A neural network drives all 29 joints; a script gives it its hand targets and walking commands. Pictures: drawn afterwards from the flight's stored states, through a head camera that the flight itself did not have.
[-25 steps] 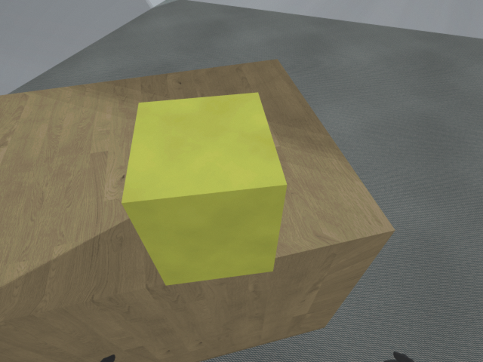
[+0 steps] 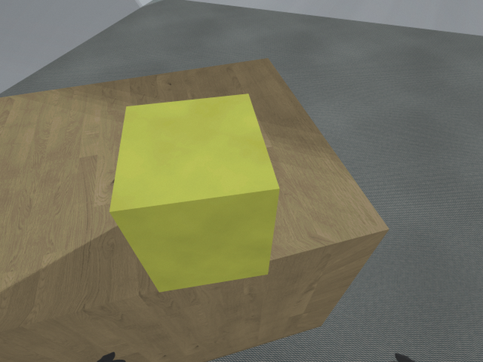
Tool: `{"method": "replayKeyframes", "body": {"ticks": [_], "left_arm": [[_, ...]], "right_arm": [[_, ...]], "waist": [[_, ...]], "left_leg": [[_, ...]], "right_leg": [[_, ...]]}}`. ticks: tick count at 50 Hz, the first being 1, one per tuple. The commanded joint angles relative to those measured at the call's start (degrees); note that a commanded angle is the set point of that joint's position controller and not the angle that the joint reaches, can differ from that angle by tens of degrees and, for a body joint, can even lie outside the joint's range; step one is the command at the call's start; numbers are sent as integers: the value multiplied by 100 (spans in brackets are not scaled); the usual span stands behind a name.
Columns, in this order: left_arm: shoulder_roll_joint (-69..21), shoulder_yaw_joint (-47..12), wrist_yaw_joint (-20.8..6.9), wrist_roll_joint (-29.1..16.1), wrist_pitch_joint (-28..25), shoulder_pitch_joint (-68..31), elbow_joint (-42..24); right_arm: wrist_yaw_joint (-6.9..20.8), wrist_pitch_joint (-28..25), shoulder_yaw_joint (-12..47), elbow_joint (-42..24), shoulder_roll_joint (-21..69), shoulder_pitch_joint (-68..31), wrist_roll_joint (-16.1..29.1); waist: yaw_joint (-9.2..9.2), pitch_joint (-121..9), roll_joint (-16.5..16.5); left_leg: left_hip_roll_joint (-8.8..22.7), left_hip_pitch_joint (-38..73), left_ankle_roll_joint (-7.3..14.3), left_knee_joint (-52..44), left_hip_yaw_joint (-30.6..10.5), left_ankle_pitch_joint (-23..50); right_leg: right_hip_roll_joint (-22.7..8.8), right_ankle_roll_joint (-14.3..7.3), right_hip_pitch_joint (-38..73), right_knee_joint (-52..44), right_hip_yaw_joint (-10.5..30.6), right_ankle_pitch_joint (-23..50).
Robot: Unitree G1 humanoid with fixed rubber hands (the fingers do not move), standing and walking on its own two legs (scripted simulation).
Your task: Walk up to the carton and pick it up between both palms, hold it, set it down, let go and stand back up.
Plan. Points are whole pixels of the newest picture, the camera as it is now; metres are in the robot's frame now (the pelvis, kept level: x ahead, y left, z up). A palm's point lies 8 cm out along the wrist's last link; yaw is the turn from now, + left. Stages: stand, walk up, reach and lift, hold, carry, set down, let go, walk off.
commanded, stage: reach and lift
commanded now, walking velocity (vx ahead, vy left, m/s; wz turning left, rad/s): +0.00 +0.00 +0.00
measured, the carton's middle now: (202, 196) +0.37 +0.08 +0.08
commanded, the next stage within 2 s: none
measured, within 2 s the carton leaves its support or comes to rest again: neither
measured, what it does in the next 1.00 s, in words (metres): stands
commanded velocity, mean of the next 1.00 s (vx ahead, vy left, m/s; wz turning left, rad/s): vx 0.00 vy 0.00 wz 0.00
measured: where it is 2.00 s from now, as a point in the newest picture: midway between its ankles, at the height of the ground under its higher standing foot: outside the picture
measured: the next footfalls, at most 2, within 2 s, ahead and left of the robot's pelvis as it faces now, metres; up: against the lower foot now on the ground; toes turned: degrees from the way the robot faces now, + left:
none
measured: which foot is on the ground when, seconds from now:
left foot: down 0.00-1.00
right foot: down 0.00-1.00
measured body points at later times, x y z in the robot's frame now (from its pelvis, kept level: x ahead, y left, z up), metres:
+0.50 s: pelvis +0.02 +0.01 +0.01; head +0.04 +0.02 +0.46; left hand +0.18 +0.25 -0.08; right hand +0.17 -0.24 -0.06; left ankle +0.01 +0.11 -0.73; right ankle +0.04 -0.10 -0.73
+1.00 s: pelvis +0.03 +0.02 +0.02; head +0.02 +0.03 +0.47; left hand +0.16 +0.26 -0.02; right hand +0.20 -0.19 -0.01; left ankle +0.01 +0.11 -0.73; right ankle +0.04 -0.10 -0.73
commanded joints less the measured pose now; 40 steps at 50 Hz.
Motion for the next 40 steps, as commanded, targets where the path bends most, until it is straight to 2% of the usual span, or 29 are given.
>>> {"method": "replayKeyframes", "body": {"ticks": [1,2,3,4,5,6,7,8,9,10,12,13,14,17,21,29,40], "left_arm": [[566,17,411,106,1187,-2281,-617],[732,-95,322,46,1440,-2209,-854],[524,-75,255,40,1614,-2086,-1194],[393,40,202,123,1747,-1970,-1571],[424,146,105,231,1875,-1770,-1936],[623,154,43,269,1965,-1523,-2102],[708,88,81,250,2053,-1434,-2118],[585,78,155,237,2079,-1459,-2379],[492,110,215,275,2068,-1450,-2461],[556,124,251,298,2025,-1297,-2213],[624,340,308,356,1874,-1149,-2207],[609,362,348,310,1802,-1212,-2323],[644,378,391,229,1707,-1385,-2521],[530,270,483,65,1463,-1419,-2527],[509,229,493,-92,1158,-1355,-2682],[465,202,519,-331,388,-853,-3053],[378,29,571,-546,-148,-207,-3841]], "right_arm": [[420,-1184,-865,172,-581,-1723,-329],[375,-1286,-968,128,-484,-1327,-385],[336,-1281,-1092,83,-573,-1259,-403],[322,-1256,-1163,113,-614,-1252,-317],[266,-1182,-1056,-73,-562,-982,-150],[145,-1143,-891,-348,-456,-581,-56],[76,-1104,-933,-349,-470,-457,-89],[142,-1057,-1120,-278,-520,-716,-83],[236,-990,-1076,-194,-528,-740,-42],[258,-907,-1004,-342,-519,-650,-70],[281,-828,-845,-530,-501,-558,-18],[280,-831,-817,-592,-467,-626,-17],[271,-846,-728,-724,-306,-615,-12],[256,-892,-658,-1012,-88,-487,14],[222,-947,-613,-1364,71,-358,33],[147,-1123,-608,-1968,158,-56,107],[112,-1087,-515,-2672,325,312,481]], "waist": [[-112,788,-207],[-161,514,-470],[-104,97,-311],[-68,-493,-472],[-88,-842,-977],[-116,-751,-1240],[-123,-680,-589],[-145,-959,-166],[-196,-900,-87],[-193,-447,117],[-106,-465,121],[-56,-515,68],[-89,-499,-24],[-133,-285,125],[-102,-263,120],[-16,-586,35],[55,-491,265]], "left_leg": [[-222,-111,12,85,-633,-1599],[-84,1198,-26,713,-838,-726],[31,1072,-7,535,-777,-472],[44,916,8,410,-660,-544],[-167,1451,-7,749,-613,-485],[-384,2741,-3,1179,-734,207],[-258,3083,12,905,-854,633],[-69,2368,18,367,-735,404],[-26,1541,37,-103,-627,-208],[6,818,59,-584,-504,-207],[-176,354,8,-871,-351,288],[-242,462,-12,-882,-378,397],[-317,662,0,-905,-368,227],[-340,1167,-49,-1181,-431,373],[-360,1345,-48,-1521,-419,471],[-353,1599,-116,-1775,-438,1153],[-301,1501,-242,-1822,-573,1787]], "right_leg": [[-956,-635,-1768,-205,-669,-2261],[-1147,-607,-2605,-430,-736,-1609],[-997,-285,-1955,-384,-705,-672],[-904,-216,-1247,-284,-792,-571],[-1210,-430,-1383,-536,-564,-1329],[-1580,-679,-2550,-1029,-324,-1560],[-1359,-540,-2680,-994,-517,-385],[-918,-275,-1612,-625,-862,329],[-758,-269,-774,-457,-1035,-91],[-626,-219,-49,-279,-1147,309],[-632,-56,990,-294,-998,1155],[-670,18,1009,-425,-945,1298],[-769,54,784,-703,-777,1094],[-750,86,614,-1052,-766,1540],[-744,110,806,-1337,-774,1517],[-716,129,1148,-1636,-782,1840],[-689,-19,1318,-1819,-804,1665]]}}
